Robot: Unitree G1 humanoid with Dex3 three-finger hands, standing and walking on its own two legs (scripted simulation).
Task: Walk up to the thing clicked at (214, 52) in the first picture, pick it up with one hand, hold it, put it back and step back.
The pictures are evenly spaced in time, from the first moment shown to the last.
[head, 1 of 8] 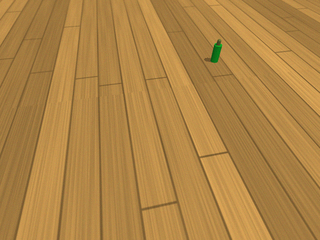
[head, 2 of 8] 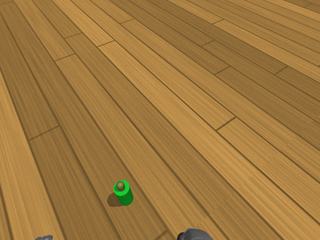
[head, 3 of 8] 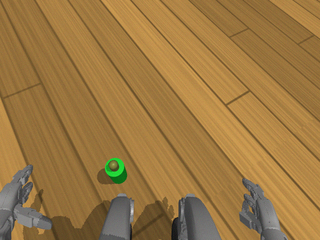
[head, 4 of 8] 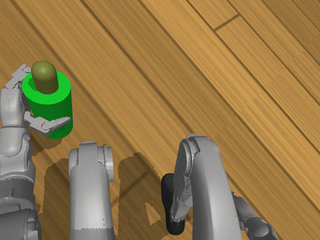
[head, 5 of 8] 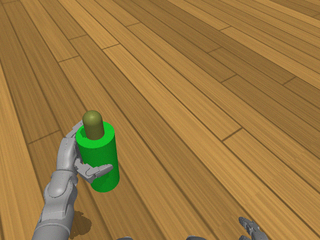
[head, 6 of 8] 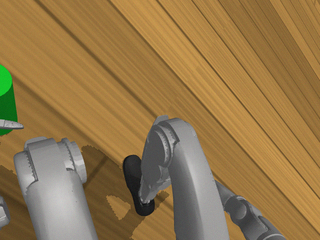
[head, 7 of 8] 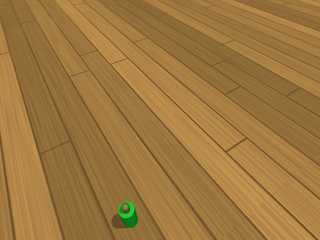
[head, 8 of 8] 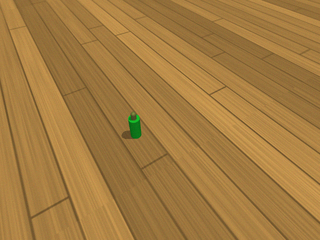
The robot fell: no
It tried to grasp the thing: yes
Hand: left
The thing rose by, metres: 0.66
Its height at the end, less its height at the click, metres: +0.00
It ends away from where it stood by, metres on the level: 0.01
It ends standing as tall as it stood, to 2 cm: yes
